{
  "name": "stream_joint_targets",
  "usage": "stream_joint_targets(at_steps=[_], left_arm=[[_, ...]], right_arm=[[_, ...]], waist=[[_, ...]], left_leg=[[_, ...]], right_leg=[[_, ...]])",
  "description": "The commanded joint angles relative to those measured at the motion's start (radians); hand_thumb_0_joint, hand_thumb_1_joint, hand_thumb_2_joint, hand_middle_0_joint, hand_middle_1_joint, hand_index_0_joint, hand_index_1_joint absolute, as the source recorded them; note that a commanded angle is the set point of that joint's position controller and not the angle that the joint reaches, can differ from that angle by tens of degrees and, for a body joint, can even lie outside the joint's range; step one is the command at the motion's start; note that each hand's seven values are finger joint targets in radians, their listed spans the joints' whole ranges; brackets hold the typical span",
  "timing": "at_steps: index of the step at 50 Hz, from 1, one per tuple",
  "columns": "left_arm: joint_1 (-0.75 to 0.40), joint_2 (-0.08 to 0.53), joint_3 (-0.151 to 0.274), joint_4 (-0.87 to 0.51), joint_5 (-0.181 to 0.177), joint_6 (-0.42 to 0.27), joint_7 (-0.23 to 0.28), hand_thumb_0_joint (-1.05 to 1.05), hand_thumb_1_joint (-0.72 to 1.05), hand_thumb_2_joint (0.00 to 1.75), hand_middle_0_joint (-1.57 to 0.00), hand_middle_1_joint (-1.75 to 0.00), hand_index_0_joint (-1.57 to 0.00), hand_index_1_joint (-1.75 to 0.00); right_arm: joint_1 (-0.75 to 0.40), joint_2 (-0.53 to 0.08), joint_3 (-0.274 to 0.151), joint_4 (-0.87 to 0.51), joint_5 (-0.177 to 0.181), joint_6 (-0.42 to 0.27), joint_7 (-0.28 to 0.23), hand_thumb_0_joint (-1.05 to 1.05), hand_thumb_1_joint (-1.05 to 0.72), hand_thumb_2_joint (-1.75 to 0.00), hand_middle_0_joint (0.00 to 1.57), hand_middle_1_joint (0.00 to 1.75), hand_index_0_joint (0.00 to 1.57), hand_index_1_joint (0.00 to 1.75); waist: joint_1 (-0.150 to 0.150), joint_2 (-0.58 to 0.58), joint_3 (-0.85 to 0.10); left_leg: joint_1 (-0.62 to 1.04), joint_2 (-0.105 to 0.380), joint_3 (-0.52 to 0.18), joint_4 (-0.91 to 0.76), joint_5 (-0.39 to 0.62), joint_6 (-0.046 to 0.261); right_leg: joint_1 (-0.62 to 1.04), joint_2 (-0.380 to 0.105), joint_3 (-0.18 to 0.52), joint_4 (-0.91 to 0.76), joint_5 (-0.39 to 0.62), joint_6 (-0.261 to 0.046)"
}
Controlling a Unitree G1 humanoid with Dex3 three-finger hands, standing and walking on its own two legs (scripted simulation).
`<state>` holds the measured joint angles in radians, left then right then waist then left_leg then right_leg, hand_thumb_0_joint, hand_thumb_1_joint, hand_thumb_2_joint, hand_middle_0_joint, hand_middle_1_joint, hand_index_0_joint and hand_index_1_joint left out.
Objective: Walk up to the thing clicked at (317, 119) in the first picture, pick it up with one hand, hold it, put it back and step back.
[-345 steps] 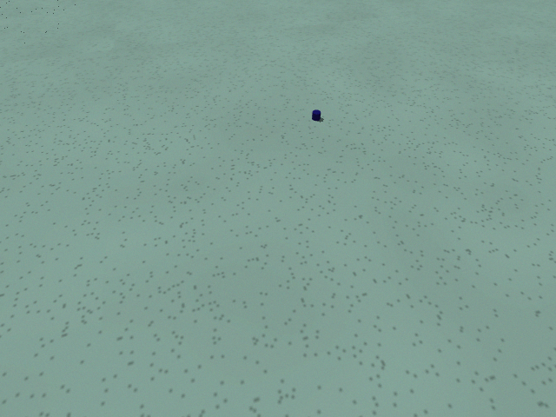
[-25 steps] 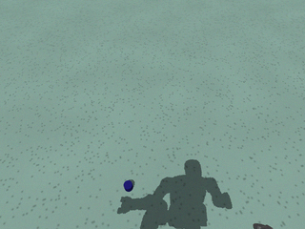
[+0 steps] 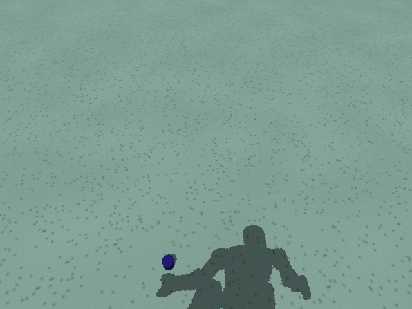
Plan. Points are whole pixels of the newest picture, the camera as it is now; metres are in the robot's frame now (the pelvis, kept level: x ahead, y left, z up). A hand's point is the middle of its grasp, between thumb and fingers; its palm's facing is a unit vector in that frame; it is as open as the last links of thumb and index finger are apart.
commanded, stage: walk up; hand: left
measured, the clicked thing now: (168, 262) +0.46 +0.19 -0.75
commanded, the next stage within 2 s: none
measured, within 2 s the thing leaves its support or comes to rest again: neither
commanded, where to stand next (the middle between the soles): +0.07 -0.02 m, yaw -2 degrees
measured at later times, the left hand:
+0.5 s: hand out of the picture +0.08 +0.26 -0.15, palm faces +0.04 -0.94 -0.35, open 7.4 cm
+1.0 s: hand out of the picture +0.07 +0.26 -0.16, palm faces +0.09 -0.93 -0.37, open 7.4 cm
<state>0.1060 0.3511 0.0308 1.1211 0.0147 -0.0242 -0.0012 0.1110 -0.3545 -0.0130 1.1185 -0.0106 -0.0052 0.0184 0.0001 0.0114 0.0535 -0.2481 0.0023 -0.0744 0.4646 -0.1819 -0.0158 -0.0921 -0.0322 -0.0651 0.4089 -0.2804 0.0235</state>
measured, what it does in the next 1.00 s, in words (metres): stands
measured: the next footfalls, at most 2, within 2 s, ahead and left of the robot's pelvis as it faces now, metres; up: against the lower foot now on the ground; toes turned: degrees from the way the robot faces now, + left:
left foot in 1.36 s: -0.06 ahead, +0.16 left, +0.00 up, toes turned +5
right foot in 1.76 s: +0.14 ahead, -0.12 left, +0.00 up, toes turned +4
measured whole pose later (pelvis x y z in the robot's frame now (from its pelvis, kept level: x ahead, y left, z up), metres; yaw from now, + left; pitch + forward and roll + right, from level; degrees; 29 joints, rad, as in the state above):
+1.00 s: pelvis +0.00 +0.00 +0.00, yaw +3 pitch -3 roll +0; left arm 0.09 0.35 0.06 1.08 0.00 0.01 0.02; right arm 0.06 -0.36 -0.03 1.07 -0.01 0.04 0.02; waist 0.01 0.02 0.11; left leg -0.26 -0.02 -0.11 0.50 -0.18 -0.01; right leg -0.09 -0.05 -0.10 0.46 -0.32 0.02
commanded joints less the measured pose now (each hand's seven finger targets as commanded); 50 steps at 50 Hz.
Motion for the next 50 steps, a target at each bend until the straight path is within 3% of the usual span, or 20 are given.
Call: stream_joint_targets(at_steps=[1,13,17,21,28,33,39,45,46,47,50], left_arm=[[-0.057,0.222,0.038,-0.068,-0.004,-0.017,0.015,0.00,0.90,0.90,-0.20,-0.30,-0.20,-0.30],[-0.056,0.221,0.044,-0.067,-0.002,-0.011,0.017,0.00,0.90,0.90,-0.20,-0.30,-0.20,-0.30],[-0.057,0.222,0.044,-0.069,0.000,-0.010,0.017,0.00,0.90,0.90,-0.20,-0.30,-0.20,-0.30],[-0.070,0.217,0.043,-0.077,0.003,-0.006,0.015,0.00,0.90,0.90,-0.20,-0.30,-0.20,-0.30],[-0.042,0.215,0.047,-0.075,0.003,-0.007,0.013,0.00,0.90,0.90,-0.20,-0.30,-0.20,-0.30],[-0.041,0.214,0.049,-0.077,0.003,-0.004,0.012,0.00,0.90,0.90,-0.20,-0.30,-0.20,-0.30],[-0.035,0.221,0.057,-0.077,0.005,-0.005,0.014,0.00,0.90,0.90,-0.20,-0.30,-0.20,-0.30],[-0.032,0.226,0.061,-0.091,0.007,-0.004,0.016,0.00,0.90,0.90,-0.20,-0.30,-0.20,-0.30],[-0.058,0.276,0.076,-0.102,-0.019,0.011,0.033,0.00,0.90,0.90,-0.20,-0.30,-0.20,-0.30],[-0.042,0.259,0.076,-0.112,-0.031,0.015,0.042,0.00,0.90,0.90,-0.20,-0.30,-0.20,-0.30],[-0.025,0.239,0.077,-0.134,-0.037,0.028,0.049,0.00,0.90,0.90,-0.20,-0.30,-0.20,-0.30]], right_arm=[[-0.059,-0.204,-0.042,-0.069,0.002,-0.017,-0.014,0.00,-0.90,-0.90,0.20,0.30,0.20,0.30],[-0.070,-0.205,-0.042,-0.070,0.002,-0.012,-0.015,0.00,-0.90,-0.90,0.20,0.30,0.20,0.30],[-0.081,-0.202,-0.042,-0.075,0.001,-0.008,-0.013,0.00,-0.90,-0.90,0.20,0.30,0.20,0.30],[-0.080,-0.203,-0.042,-0.072,-0.002,-0.007,-0.014,0.00,-0.90,-0.90,0.20,0.30,0.20,0.30],[-0.084,-0.204,-0.040,-0.077,-0.003,-0.012,-0.016,0.00,-0.90,-0.90,0.20,0.30,0.20,0.30],[-0.078,-0.203,-0.037,-0.076,-0.002,-0.011,-0.016,0.00,-0.90,-0.90,0.20,0.30,0.20,0.30],[-0.067,-0.196,-0.037,-0.077,-0.001,-0.008,-0.016,0.00,-0.90,-0.90,0.20,0.30,0.20,0.30],[-0.068,-0.196,-0.038,-0.089,-0.001,-0.001,-0.013,0.00,-0.90,-0.90,0.20,0.30,0.20,0.30],[-0.096,-0.245,-0.064,-0.103,-0.007,0.024,-0.013,0.00,-0.90,-0.90,0.20,0.30,0.20,0.30],[-0.079,-0.229,-0.062,-0.114,0.002,0.029,-0.015,0.00,-0.90,-0.90,0.20,0.30,0.20,0.30],[-0.060,-0.234,-0.079,-0.144,0.005,0.039,-0.013,0.00,-0.90,-0.90,0.20,0.30,0.20,0.30]], waist=[[0.001,0.005,-0.075],[0.006,0.003,-0.102],[0.007,-0.009,-0.095],[0.003,0.012,-0.073],[0.012,0.022,-0.101],[0.012,0.024,-0.077],[0.008,-0.004,-0.078],[0.008,-0.034,-0.068],[0.009,0.029,0.033],[0.010,0.025,-0.009],[-0.001,0.038,-0.112]], left_leg=[[0.038,0.083,-0.055,-0.046,0.213,0.047],[0.065,0.085,-0.054,-0.046,0.292,0.050],[0.059,0.079,-0.057,-0.045,0.272,0.050],[0.030,0.078,-0.072,-0.082,0.186,0.046],[0.046,0.079,-0.080,-0.078,0.232,0.052],[0.018,0.077,-0.098,-0.100,0.166,0.051],[0.037,0.062,-0.065,-0.055,0.243,0.045],[0.042,0.048,-0.045,-0.020,0.255,0.048],[-0.010,0.061,-0.052,0.045,0.536,0.043],[0.014,0.063,-0.043,0.063,0.631,0.052],[0.046,0.074,-0.065,0.069,0.697,0.107]], right_leg=[[-0.008,-0.096,0.060,-0.086,0.111,-0.055],[0.034,-0.099,0.035,-0.076,0.168,-0.050],[0.035,-0.101,0.038,-0.087,0.155,-0.047],[0.034,-0.095,0.031,-0.093,0.075,-0.050],[0.063,-0.094,0.026,-0.085,0.117,-0.046],[0.061,-0.089,0.025,-0.090,0.061,-0.049],[0.052,-0.107,0.020,-0.095,0.108,-0.055],[0.041,-0.118,0.018,-0.099,0.130,-0.055],[-0.010,-0.147,0.032,0.002,0.455,-0.060],[0.012,-0.134,0.008,0.046,0.545,-0.066],[0.024,-0.076,-0.010,0.165,0.437,-0.065]])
